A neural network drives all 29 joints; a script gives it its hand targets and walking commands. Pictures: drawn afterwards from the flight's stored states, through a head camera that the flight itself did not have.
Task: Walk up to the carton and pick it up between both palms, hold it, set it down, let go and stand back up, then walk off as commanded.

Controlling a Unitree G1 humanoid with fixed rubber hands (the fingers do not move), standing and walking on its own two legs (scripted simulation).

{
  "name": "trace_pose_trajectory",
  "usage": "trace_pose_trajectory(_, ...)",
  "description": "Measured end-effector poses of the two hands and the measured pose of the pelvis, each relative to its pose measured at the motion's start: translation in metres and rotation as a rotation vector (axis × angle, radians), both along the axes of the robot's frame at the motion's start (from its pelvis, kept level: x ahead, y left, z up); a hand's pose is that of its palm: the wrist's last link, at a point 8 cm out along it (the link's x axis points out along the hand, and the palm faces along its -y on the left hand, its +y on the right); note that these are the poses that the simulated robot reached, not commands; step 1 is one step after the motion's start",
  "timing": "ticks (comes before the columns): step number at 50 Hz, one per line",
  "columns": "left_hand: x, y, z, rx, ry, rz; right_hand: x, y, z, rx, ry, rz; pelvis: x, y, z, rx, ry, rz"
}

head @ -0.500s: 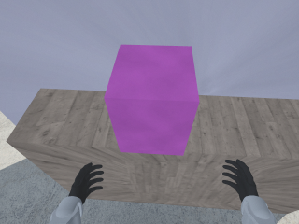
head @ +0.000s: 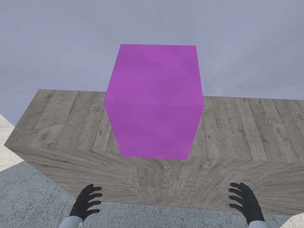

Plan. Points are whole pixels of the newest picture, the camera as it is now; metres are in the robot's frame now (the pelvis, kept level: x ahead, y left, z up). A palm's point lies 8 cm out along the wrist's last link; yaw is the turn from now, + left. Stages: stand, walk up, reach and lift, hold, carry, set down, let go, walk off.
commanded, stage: stand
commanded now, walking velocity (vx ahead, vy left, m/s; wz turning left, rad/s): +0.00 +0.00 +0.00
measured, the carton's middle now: (155, 105) +0.43 +0.03 +0.07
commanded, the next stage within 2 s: walk off in 0.52 s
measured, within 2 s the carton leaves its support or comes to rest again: neither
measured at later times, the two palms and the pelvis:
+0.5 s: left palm (56, 223) +0.14 +0.28 -0.08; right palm (269, 212) +0.18 -0.27 -0.06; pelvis +0.02 +0.00 +0.00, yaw +0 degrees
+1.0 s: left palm out of the picture +0.06 +0.28 -0.09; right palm out of the picture +0.11 -0.32 -0.10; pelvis -0.03 -0.03 -0.01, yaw +0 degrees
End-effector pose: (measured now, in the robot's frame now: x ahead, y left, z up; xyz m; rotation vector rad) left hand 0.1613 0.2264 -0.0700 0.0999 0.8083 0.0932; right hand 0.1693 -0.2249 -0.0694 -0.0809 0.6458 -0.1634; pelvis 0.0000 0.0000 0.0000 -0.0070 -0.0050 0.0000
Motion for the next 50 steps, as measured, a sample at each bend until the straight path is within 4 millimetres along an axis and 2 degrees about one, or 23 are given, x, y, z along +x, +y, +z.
trace_pose_trajectory(5,-0.012,0.019,-0.007,0.072,0.008,0.000,-0.006,-0.014,-0.005,-0.058,0.102,0.017,0.004,0.000,0.000,0.000,0.005,0.000)
trace_pose_trajectory(13,-0.020,0.051,-0.005,0.151,0.017,0.012,0.005,-0.037,0.006,-0.111,0.090,0.008,0.013,0.000,0.000,-0.001,0.018,0.000)
trace_pose_trajectory(23,-0.017,0.055,-0.005,0.160,0.011,0.012,0.010,-0.041,0.008,-0.120,0.088,0.010,0.018,0.000,0.000,-0.001,0.024,0.000)
trace_pose_trajectory(35,-0.028,0.058,-0.010,0.163,0.051,0.021,0.006,-0.042,0.006,-0.117,0.101,0.005,0.018,0.000,0.000,-0.001,0.024,0.000)
trace_pose_trajectory(38,-0.037,0.064,-0.015,0.178,0.091,0.015,-0.002,-0.046,0.002,-0.133,0.126,0.019,0.012,0.000,-0.001,-0.001,0.010,0.000)
trace_pose_trajectory(44,-0.067,0.074,-0.018,0.232,0.169,0.015,-0.035,-0.067,-0.009,-0.162,0.217,0.014,-0.010,-0.006,-0.004,0.008,-0.033,0.001)
trace_pose_trajectory(50,-0.105,0.058,-0.018,0.274,0.237,0.027,-0.062,-0.094,-0.029,-0.139,0.260,0.010,-0.032,-0.030,-0.011,0.041,-0.045,-0.001)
